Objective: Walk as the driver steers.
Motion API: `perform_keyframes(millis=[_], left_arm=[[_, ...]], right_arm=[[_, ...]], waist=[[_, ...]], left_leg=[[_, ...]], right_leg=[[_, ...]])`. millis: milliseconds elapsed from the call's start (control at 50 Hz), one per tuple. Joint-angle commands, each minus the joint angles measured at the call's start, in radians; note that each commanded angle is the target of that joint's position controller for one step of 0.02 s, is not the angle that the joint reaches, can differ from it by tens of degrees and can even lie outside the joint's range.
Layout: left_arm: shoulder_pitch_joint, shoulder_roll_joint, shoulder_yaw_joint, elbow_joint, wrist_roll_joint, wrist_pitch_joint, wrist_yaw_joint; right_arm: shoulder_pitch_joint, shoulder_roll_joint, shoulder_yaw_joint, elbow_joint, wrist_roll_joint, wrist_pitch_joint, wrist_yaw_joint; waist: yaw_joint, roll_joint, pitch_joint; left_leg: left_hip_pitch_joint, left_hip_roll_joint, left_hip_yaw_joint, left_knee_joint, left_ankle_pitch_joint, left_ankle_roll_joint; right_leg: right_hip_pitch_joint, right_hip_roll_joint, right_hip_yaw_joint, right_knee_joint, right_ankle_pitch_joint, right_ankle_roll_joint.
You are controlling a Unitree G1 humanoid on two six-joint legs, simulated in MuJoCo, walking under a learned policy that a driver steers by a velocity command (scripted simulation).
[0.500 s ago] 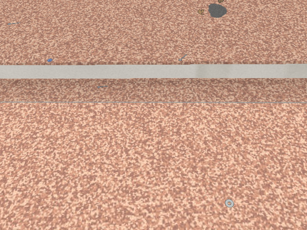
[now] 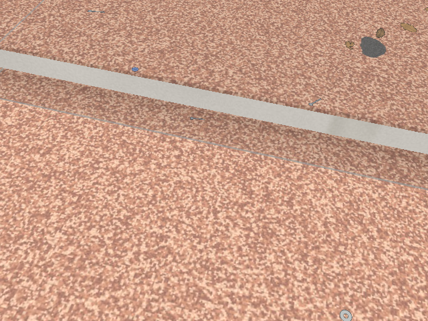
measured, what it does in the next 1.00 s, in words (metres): walks ahead, turning right: right foot, then left foot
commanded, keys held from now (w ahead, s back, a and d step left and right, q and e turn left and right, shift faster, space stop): e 0.40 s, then w+e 0.20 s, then w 0.18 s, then w+q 0.22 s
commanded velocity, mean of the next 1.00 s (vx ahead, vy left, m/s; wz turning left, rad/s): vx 0.19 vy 0.00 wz -0.32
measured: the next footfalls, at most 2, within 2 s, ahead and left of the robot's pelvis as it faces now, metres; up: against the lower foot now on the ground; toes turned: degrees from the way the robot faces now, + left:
right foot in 0.32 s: -0.01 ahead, -0.13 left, +0.00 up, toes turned -13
left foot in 0.88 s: +0.23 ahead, +0.02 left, +0.00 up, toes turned -25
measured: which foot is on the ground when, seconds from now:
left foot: down 0.00-0.32, up 0.34-0.86, down 0.88-1.00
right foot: up 0.00-0.30, down 0.32-0.90, up 0.92-1.00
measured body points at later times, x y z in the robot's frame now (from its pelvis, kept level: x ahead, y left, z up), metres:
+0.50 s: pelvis -0.02 -0.05 +0.01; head +0.00 -0.09 +0.45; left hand +0.17 +0.20 -0.08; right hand +0.05 -0.37 -0.11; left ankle +0.01 +0.11 -0.66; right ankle -0.05 -0.12 -0.74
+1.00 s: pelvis +0.15 -0.05 +0.00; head +0.17 -0.04 +0.45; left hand +0.35 +0.17 -0.11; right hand +0.15 -0.35 -0.10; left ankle +0.19 +0.04 -0.74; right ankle +0.03 -0.14 -0.66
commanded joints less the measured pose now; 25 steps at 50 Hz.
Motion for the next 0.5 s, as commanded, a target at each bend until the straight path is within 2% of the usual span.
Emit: perform_keyframes(millis=[20, 100, 180, 220, 260, 300, 320, 340, 360, 380, 400, 420, 440, 460, 480, 500], left_arm=[[-0.003, 0.108, 0.034, -0.054, -0.014, -0.004, 0.01], [-0.038, 0.08, 0.025, -0.082, -0.015, 0.005, 0.012], [-0.04, 0.07, 0.019, -0.105, -0.013, 0.01, -0.002], [-0.03, 0.074, 0.02, -0.113, -0.013, 0.012, -0.013], [-0.009, 0.076, 0.023, -0.117, -0.014, 0.015, -0.026], [0.05, 0.082, 0.031, -0.102, -0.01, 0.015, -0.035], [0.068, 0.132, 0.048, -0.102, -0.003, 0.013, -0.027], [0.089, 0.263, 0.079, -0.123, -0.004, 0.009, -0.007], [0.101, 0.255, 0.068, -0.146, 0.035, -0.014, -0.021], [0.061, 0.229, 0.06, -0.151, 0.039, -0.038, -0.029], [0.006, 0.206, 0.057, -0.154, 0.021, -0.05, -0.025], [-0.006, 0.172, 0.05, -0.15, -0.007, -0.051, -0.019], [-0.002, 0.151, 0.041, -0.147, -0.023, -0.05, -0.013], [0.016, 0.137, 0.034, -0.148, -0.021, -0.05, -0.008], [0.028, 0.133, 0.031, -0.149, -0.013, -0.054, -0.005], [0.039, 0.136, 0.031, -0.151, -0.006, -0.059, -0.001]], right_arm=[[-0.028, -0.181, -0.056, -0.037, 0.008, -0.016, -0.02], [-0.017, -0.192, -0.069, -0.017, 0.017, 0.005, -0.035], [-0.043, -0.213, -0.082, -0.007, 0.017, 0.014, -0.034], [-0.05, -0.226, -0.088, -0.001, 0.023, 0.018, -0.032], [-0.064, -0.238, -0.094, 0.004, 0.035, 0.02, -0.032], [-0.071, -0.236, -0.096, 0.018, 0.053, 0.024, -0.034], [-0.02, -0.204, -0.091, 0.039, 0.049, 0.021, -0.03], [-0.044, -0.134, -0.068, -0.004, -0.007, 0.016, -0.023], [-0.152, -0.162, -0.074, -0.039, 0.004, 0.011, -0.031], [-0.145, -0.196, -0.086, -0.029, 0.027, 0.013, -0.032], [-0.118, -0.205, -0.092, -0.015, 0.036, 0.015, -0.035], [-0.085, -0.214, -0.099, 0.007, 0.03, 0.013, -0.036], [-0.076, -0.222, -0.103, 0.012, 0.026, 0.007, -0.033], [-0.081, -0.215, -0.103, 0.012, 0.03, -0.002, -0.024], [-0.089, -0.213, -0.103, 0.01, 0.037, -0.012, -0.018], [-0.102, -0.213, -0.104, 0.009, 0.04, -0.023, -0.014]], waist=[[-0.027, 0.197, -0.044], [-0.056, 0.17, -0.04], [-0.054, 0.171, -0.062], [-0.047, 0.177, -0.076], [-0.027, 0.183, -0.087], [0.012, 0.171, -0.095], [0.005, 0.062, -0.091], [-0.019, -0.26, -0.092], [0.053, -0.192, -0.121], [0.032, -0.081, -0.101], [-0.002, -0.048, -0.074], [-0.015, -0.019, -0.082], [-0.017, -0.038, -0.076], [-0.012, -0.061, -0.065], [-0.007, -0.074, -0.047], [-0.001, -0.078, -0.031]], left_leg=[[0.075, 0.264, -0.151, -0.143, 0.407, 0.176], [0.142, 0.314, -0.163, -0.144, 0.374, 0.21], [0.143, 0.337, -0.127, -0.135, 0.436, 0.22], [0.148, 0.347, -0.108, -0.119, 0.474, 0.214], [0.143, 0.349, -0.082, -0.087, 0.473, 0.189], [0.089, 0.31, -0.017, 0.002, 0.369, 0.115], [-0.012, 0.247, 0.058, 0.136, 0.196, 0.029], [-0.313, 0.094, 0.152, 0.445, -0.268, -0.09], [-0.404, 0.001, -0.011, 0.641, -0.462, -0.105], [-0.425, 0.029, -0.07, 0.723, -0.407, -0.096], [-0.439, 0.048, -0.088, 0.718, -0.307, -0.088], [-0.454, 0.064, -0.092, 0.677, -0.226, -0.087], [-0.46, 0.072, -0.093, 0.647, -0.149, -0.088], [-0.461, 0.066, -0.09, 0.631, -0.085, -0.088], [-0.479, 0.062, -0.089, 0.591, -0.038, -0.087], [-0.49, 0.059, -0.091, 0.537, -0.005, -0.088]], right_leg=[[-0.064, 0.002, 0.027, 0.097, 0.015, 0.015], [-0.115, -0.015, 0.002, 0.062, -0.006, 0.021], [-0.051, -0.017, -0.044, -0.028, -0.001, 0.003], [-0.013, -0.009, -0.067, -0.082, 0.013, -0.015], [0.041, 0.002, -0.089, -0.177, 0.067, -0.044], [0.169, 0.036, -0.117, -0.383, 0.245, -0.097], [0.272, 0.004, -0.015, -0.485, 0.436, -0.142], [0.434, -0.257, 0.351, -0.501, 0.856, -0.278], [0.363, -0.359, 0.493, -0.54, 0.868, -0.451], [0.349, -0.316, 0.414, -0.552, 0.795, -0.438], [0.338, -0.253, 0.338, -0.547, 0.71, -0.379], [0.355, -0.207, 0.314, -0.565, 0.501, -0.333], [0.356, -0.181, 0.319, -0.602, 0.301, -0.317], [0.351, -0.162, 0.339, -0.645, 0.122, -0.313], [0.359, -0.159, 0.361, -0.681, 0.02, -0.313], [0.371, -0.158, 0.372, -0.703, -0.002, -0.312]])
